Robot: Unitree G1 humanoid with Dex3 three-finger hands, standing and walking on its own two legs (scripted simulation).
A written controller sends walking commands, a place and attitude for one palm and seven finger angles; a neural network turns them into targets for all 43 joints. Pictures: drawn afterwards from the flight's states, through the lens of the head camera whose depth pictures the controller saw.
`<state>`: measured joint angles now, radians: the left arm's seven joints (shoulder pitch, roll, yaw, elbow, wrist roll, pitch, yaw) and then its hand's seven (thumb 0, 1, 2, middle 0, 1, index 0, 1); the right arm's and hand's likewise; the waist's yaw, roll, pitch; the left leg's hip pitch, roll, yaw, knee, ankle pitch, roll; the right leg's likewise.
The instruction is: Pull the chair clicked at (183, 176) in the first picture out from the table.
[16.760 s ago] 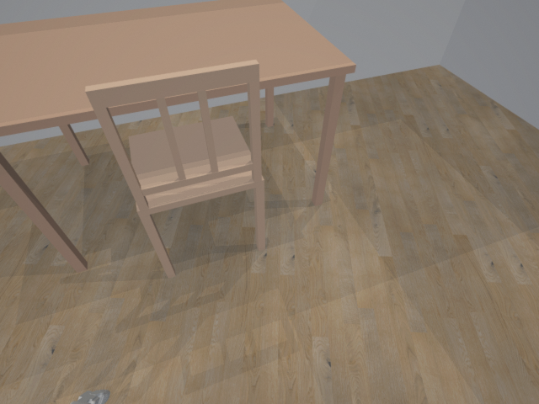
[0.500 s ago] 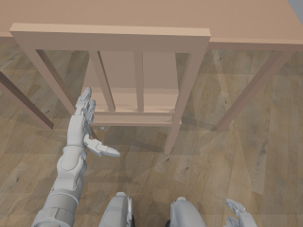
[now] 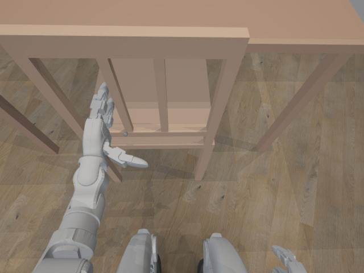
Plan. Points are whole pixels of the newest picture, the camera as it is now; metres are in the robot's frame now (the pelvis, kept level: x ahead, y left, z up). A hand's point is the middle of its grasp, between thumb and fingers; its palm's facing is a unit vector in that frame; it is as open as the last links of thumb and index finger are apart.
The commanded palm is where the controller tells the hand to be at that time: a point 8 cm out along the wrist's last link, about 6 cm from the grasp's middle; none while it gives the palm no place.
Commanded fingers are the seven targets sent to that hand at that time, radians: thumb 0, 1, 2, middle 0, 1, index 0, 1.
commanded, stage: push the fingers through the gap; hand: left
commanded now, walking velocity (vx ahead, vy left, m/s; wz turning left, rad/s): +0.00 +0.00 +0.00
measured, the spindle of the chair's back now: (119, 100) +0.50 +0.15 +0.01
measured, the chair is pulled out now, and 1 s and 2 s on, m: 0.00 0.00 0.00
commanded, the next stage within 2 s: hook a spindle and tug to test in 1.12 s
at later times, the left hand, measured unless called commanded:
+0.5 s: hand (125, 112) +0.46 +0.13 +0.02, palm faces +0.01 -1.00 -0.02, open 16.9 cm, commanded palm +0.43 +0.18 +0.02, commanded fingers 0.00 -0.50 0.30 -0.06 -0.08 -0.06 -0.08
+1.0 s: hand (127, 106) +0.48 +0.13 +0.02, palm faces +0.02 -1.00 -0.02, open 16.9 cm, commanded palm +0.45 +0.17 +0.02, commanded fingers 0.00 -0.50 0.30 -0.06 -0.08 -0.06 -0.08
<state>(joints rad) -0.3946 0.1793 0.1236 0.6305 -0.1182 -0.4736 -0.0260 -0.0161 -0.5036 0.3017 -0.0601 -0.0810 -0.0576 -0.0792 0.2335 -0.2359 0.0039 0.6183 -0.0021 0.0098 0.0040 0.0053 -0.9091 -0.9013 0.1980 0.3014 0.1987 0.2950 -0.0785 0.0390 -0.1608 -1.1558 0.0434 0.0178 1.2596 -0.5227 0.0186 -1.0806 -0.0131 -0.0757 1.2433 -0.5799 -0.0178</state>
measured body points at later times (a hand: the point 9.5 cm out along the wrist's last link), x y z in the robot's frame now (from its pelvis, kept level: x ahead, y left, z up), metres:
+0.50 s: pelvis +0.00 +0.00 -0.01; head +0.14 +0.01 +0.42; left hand +0.45 +0.18 +0.03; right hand +0.06 -0.26 -0.13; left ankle +0.03 +0.11 -0.62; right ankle +0.00 -0.11 -0.62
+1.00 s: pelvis -0.01 +0.01 -0.01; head +0.15 +0.02 +0.41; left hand +0.47 +0.18 +0.02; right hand +0.02 -0.25 -0.13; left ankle +0.03 +0.11 -0.62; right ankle +0.00 -0.11 -0.62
